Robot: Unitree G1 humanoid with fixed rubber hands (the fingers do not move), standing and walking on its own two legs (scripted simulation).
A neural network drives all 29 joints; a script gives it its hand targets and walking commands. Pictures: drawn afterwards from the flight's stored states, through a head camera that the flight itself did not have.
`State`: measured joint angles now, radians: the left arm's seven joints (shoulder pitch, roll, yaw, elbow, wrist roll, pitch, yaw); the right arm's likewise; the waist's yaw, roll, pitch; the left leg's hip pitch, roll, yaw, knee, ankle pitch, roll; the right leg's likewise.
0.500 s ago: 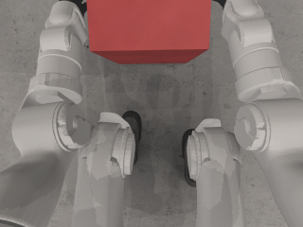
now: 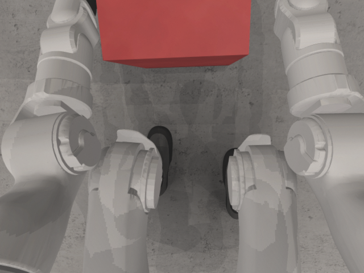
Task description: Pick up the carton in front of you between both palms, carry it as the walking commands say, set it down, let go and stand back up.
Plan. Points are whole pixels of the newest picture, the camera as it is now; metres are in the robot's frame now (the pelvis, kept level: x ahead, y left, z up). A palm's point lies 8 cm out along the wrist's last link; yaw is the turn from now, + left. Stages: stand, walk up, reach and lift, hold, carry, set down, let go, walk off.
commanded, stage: set down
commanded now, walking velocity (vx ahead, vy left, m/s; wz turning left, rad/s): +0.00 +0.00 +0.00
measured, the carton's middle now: (180, 7) +0.54 +0.05 -0.24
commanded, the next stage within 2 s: let go in 1.26 s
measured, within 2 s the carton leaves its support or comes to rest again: neither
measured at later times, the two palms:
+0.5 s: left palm out of the picture +0.54 +0.22 -0.08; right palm out of the picture +0.58 -0.15 -0.08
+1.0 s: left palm out of the picture +0.54 +0.23 +0.07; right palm out of the picture +0.59 -0.16 +0.07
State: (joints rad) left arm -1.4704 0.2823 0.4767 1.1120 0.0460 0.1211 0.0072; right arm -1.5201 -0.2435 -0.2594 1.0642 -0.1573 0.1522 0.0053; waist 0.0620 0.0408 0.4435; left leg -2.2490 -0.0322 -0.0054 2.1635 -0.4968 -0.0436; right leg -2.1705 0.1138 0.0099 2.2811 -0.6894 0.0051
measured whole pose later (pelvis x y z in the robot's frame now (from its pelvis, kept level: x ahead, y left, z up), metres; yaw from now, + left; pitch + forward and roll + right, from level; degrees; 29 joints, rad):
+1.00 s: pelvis +0.02 +0.01 +0.17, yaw -1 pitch +48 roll +0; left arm -1.16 0.24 0.32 0.78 -0.08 0.20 0.10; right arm -1.30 -0.38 -0.18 0.94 0.05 0.21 -0.02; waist 0.08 -0.02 -0.02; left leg -1.98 -0.03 -0.03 1.54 -0.40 -0.02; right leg -1.92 0.09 0.03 1.62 -0.54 0.01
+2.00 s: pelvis +0.12 +0.01 +0.39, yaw +0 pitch +17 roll +0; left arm 0.02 0.18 0.08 0.49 0.00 0.00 -0.06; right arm -0.07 -0.19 -0.13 0.58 -0.03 -0.01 0.03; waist 0.04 0.01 -0.03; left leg -0.67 -0.04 -0.05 0.59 -0.22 0.01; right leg -0.58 0.04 0.06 0.60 -0.32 0.00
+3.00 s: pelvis +0.14 +0.02 +0.40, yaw +0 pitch +0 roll +0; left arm 0.21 0.34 0.05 0.69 0.04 0.03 0.02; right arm 0.17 -0.33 -0.05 0.74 -0.04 0.00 -0.02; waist 0.00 -0.04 0.01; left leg -0.23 -0.04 -0.03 0.52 -0.28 0.02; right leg -0.13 0.03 0.08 0.47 -0.34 0.00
